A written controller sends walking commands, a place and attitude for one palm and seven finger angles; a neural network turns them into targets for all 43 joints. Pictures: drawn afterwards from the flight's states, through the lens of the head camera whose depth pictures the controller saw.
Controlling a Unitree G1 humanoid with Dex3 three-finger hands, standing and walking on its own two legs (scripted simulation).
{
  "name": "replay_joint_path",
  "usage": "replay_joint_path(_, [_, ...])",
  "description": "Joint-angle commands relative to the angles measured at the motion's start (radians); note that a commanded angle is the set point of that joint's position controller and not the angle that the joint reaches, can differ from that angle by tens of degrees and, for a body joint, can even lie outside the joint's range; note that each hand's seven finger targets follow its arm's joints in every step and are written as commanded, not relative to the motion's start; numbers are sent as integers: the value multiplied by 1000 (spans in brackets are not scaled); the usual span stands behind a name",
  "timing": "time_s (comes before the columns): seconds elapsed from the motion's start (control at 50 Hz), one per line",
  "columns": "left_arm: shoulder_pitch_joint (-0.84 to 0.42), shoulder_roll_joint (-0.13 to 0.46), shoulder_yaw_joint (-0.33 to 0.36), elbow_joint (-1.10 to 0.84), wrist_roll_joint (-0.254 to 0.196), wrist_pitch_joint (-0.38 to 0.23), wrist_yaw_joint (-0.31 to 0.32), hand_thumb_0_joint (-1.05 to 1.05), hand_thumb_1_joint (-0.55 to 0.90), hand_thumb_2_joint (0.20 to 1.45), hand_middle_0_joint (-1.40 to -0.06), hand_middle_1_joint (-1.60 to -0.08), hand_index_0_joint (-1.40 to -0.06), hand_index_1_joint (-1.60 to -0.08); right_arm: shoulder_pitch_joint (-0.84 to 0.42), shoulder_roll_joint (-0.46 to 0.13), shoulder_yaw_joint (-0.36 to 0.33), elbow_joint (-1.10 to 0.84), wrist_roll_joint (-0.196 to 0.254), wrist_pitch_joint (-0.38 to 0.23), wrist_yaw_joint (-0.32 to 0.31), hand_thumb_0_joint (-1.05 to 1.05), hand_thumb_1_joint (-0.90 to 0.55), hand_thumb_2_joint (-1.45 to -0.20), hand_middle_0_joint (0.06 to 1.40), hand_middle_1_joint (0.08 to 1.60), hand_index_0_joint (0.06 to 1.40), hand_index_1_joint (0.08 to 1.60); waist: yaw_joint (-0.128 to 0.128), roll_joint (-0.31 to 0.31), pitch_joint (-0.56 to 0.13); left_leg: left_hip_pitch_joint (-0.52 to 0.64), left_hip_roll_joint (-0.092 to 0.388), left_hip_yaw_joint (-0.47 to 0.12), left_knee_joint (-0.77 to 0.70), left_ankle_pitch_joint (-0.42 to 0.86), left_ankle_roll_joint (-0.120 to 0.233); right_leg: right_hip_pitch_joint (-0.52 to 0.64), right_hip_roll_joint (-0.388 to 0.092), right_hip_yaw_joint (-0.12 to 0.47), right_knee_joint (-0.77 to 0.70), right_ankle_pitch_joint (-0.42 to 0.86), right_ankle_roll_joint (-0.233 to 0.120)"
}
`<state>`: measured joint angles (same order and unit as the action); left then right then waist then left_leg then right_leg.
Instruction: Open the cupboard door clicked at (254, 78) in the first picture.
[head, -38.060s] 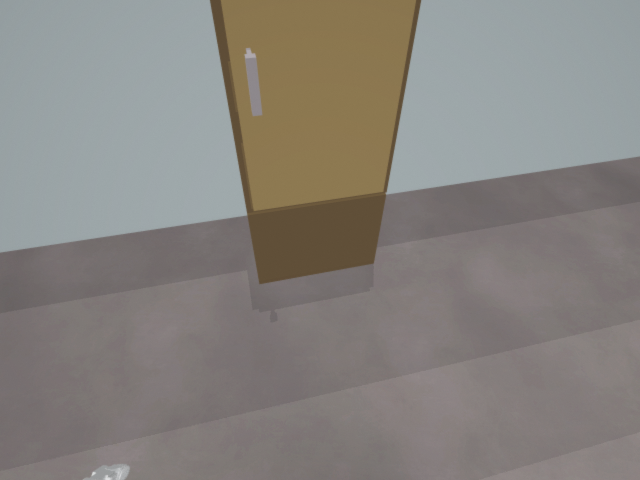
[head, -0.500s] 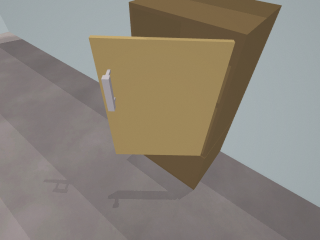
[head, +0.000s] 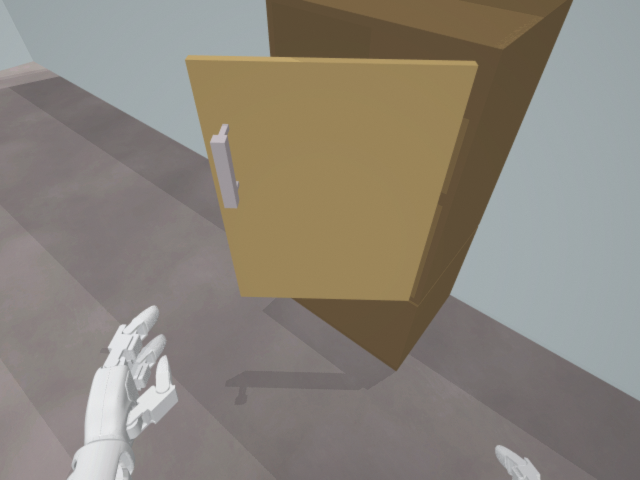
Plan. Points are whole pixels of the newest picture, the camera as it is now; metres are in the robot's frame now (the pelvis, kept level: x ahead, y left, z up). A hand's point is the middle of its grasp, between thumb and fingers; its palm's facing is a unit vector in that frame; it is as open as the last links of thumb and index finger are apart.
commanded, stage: raise the hand with hooked fingers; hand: left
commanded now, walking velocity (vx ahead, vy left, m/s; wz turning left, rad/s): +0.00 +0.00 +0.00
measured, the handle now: (228, 166) +0.60 +0.17 +0.08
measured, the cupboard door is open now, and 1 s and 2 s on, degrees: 37 37 37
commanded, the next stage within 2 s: move the hooked fingers beside the handle in 1.88 s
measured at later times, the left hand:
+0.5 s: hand (175, 381) +0.25 +0.19 +0.01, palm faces -0.07 -0.99 -0.09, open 10.4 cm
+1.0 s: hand (126, 325) +0.28 +0.24 +0.07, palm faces +0.02 -1.00 -0.07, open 13.2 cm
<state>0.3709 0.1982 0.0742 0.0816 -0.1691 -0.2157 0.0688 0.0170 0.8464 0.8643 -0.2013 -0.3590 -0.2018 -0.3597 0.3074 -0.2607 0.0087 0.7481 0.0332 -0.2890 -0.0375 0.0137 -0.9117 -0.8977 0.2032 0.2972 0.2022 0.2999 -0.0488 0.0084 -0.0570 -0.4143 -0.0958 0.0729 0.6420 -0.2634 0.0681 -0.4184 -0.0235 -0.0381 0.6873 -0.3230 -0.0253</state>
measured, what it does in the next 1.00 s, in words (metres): stands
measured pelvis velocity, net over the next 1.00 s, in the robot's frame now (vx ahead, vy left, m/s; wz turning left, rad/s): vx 0.04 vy -0.01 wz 0.00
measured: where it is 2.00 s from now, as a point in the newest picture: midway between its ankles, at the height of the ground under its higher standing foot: outside the picture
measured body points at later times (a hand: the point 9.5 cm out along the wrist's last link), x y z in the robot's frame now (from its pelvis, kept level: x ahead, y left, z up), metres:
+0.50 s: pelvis +0.03 -0.04 -0.05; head +0.09 -0.03 +0.40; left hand +0.24 +0.24 +0.02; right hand +0.23 -0.25 -0.13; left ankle +0.05 +0.05 -0.72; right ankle +0.04 -0.12 -0.72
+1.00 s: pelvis +0.04 -0.01 -0.02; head +0.07 +0.00 +0.43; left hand +0.28 +0.29 +0.08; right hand +0.22 -0.26 -0.08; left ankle +0.05 +0.05 -0.72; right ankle +0.04 -0.12 -0.72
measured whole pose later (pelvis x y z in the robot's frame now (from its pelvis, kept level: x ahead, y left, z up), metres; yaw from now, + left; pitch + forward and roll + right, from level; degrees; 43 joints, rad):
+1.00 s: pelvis +0.04 -0.01 -0.02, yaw +0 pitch +9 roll -3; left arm 0.22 0.38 0.36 0.06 -0.39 -0.27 -0.40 -0.01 -0.32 0.38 -0.29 -1.09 -0.29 -1.09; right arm 0.26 -0.27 0.03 0.54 0.06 -0.24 -0.07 0.01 -0.90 -0.90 0.20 0.30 0.20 0.30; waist 0.00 0.02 -0.10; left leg -0.61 -0.03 0.02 0.89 -0.43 0.08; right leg -0.55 0.04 -0.09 0.81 -0.41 -0.03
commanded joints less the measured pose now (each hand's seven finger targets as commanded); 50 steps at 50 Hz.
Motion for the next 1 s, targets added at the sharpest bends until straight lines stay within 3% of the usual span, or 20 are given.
replay_joint_path(0.0, [195,38,90,123,-83,-281,-223,0,620,780,-220,-480,-220,-480,-165,-136,-77,-238,-19,-37,20,0,-900,-900,200,300,200,300,66,-358,20,-305,74,-98,138,-228,-80,-280,20,-6,16,-339,-7])
replay_joint_path(0.04, [171,109,135,157,-105,-337,-358,0,573,760,-223,-510,-223,-510,-202,-166,-90,-336,-5,-23,37,0,-900,-900,200,300,200,300,75,-275,20,-361,47,-76,182,-272,-83,-259,13,46,36,-429,-23])
replay_joint_path(0.08, [188,169,200,141,-115,-284,-410,0,527,740,-227,-540,-227,-540,-228,-162,-86,-411,25,-5,31,0,-900,-900,200,300,200,300,111,-162,-37,-401,32,-56,184,-308,-64,-217,11,82,51,-455,-17])
replay_joint_path(0.14, [21,235,252,-148,-161,-242,-402,0,457,710,-232,-585,-232,-585,-216,-150,-72,-469,23,18,16,0,-900,-900,200,300,200,300,112,75,-129,-360,56,-100,150,-380,-56,-255,22,73,118,-408,-19])
replay_joint_path(0.2, [-127,276,270,-503,-162,-323,-320,0,387,680,-237,-630,-237,-630,-147,-112,-60,-453,3,9,4,0,-900,-900,200,300,200,300,72,230,-251,-222,85,-148,171,-264,-41,-249,43,56,152,-224,-30])
replay_joint_path(0.24, [-147,278,236,-598,-141,-386,-289,0,340,660,-240,-660,-240,-660,-107,-110,-56,-400,-12,-2,-5,0,-900,-900,200,300,200,300,38,231,-258,-195,97,-159,216,-170,-37,-287,58,55,176,-154,-36])
replay_joint_path(0.28, [-103,220,167,-527,-136,-423,-306,0,293,640,-243,-690,-243,-690,-93,-113,-52,-348,-13,-21,-6,0,-900,-900,200,300,200,300,-1,206,-241,-180,101,-159,274,-52,-34,-325,62,42,182,-68,-28])
replay_joint_path(0.32, [-118,205,142,-381,-145,-395,-372,0,247,620,-247,-720,-247,-720,-80,-134,-44,-309,-9,-27,-10,0,-900,-900,200,300,200,300,-47,154,-178,-218,103,-172,317,-22,-30,-346,68,36,175,-22,-17])
replay_joint_path(0.34, [-113,224,163,-306,-142,-363,-408,0,223,610,-248,-735,-248,-735,-76,-142,-48,-296,-2,-25,-13,0,-900,-900,200,300,200,300,-52,101,-165,-254,104,-167,325,-29,-29,-333,63,36,166,-14,-10])
replay_joint_path(0.4, [-4,245,218,-116,-168,-181,-511,0,153,580,-253,-780,-253,-780,-94,-152,-56,-323,28,-6,-31,0,-900,-900,200,300,200,300,1,-35,-193,-314,93,-135,290,-29,-25,-204,43,73,88,-11,10])
replay_joint_path(0.44, [9,300,299,-118,-213,-72,-558,0,107,560,-257,-810,-257,-810,-113,-156,-54,-358,38,9,-39,0,-900,-900,200,300,200,300,51,-49,-291,-280,81,-121,275,59,-25,-66,20,99,70,106,26])
replay_joint_path(0.48, [13,352,403,-172,-257,-28,-549,0,60,540,-260,-840,-260,-840,-120,-139,-50,-379,30,19,-44,0,-900,-900,200,300,200,300,88,-71,-381,-255,80,-126,262,131,-31,42,1,109,78,265,49])
replay_joint_path(0.52, [0,387,479,-251,-284,-61,-507,0,13,520,-263,-870,-263,-870,-122,-115,-44,-384,17,14,-39,0,-900,-900,200,300,200,300,119,-40,-407,-244,82,-133,257,194,-42,115,2,109,109,436,47])
replay_joint_path(0.56, [36,340,470,-304,-287,-127,-460,0,-33,500,-267,-900,-267,-900,-106,-89,-47,-370,10,2,-29,0,-900,-900,200,300,200,300,114,-18,-385,-208,85,-122,227,231,-50,101,11,80,120,513,33])
replay_joint_path(0.6, [19,278,414,-292,-270,-179,-435,0,-80,480,-270,-930,-270,-930,-97,-91,-52,-346,10,-2,-20,0,-900,-900,200,300,200,300,84,-4,-308,-186,88,-116,216,227,-51,15,23,59,118,455,31])
replay_joint_path(0.7, [-50,263,323,-169,-232,-163,-501,0,-197,430,-278,-1005,-278,-1005,-71,-140,-57,-331,21,-3,-20,0,-900,-900,200,300,200,300,35,50,-214,-154,90,-119,201,185,-44,-120,37,24,91,264,19])
replay_joint_path(0.76, [-143,338,342,-210,-235,-121,-537,0,-267,400,-283,-1050,-283,-1050,-66,-159,-55,-348,27,-5,-35,0,-900,-900,200,300,200,300,43,68,-272,-95,95,-127,172,191,-39,-90,41,19,68,222,9])
replay_joint_path(0.82, [-227,434,419,-291,-241,-129,-507,0,-337,370,-288,-1095,-288,-1095,-71,-156,-50,-350,22,-11,-47,0,-900,-900,200,300,200,300,63,85,-308,-38,103,-144,143,215,-47,-59,51,5,65,203,-7])
replay_joint_path(0.9, [-248,397,426,-274,-253,-152,-449,0,-430,330,-295,-1155,-295,-1155,-81,-140,-36,-342,23,-8,-47,0,-900,-900,200,300,200,300,72,131,-262,20,113,-167,94,222,-74,-91,59,-28,60,150,-14])
replay_joint_path(0.98, [-294,371,377,-113,-235,-63,-471,0,-500,300,-300,-1200,-300,-1200,-85,-155,-31,-337,33,14,-48,0,-900,-900,200,300,200,300,56,117,-172,-4,117,-177,49,129,-80,-114,56,-37,23,91,-12])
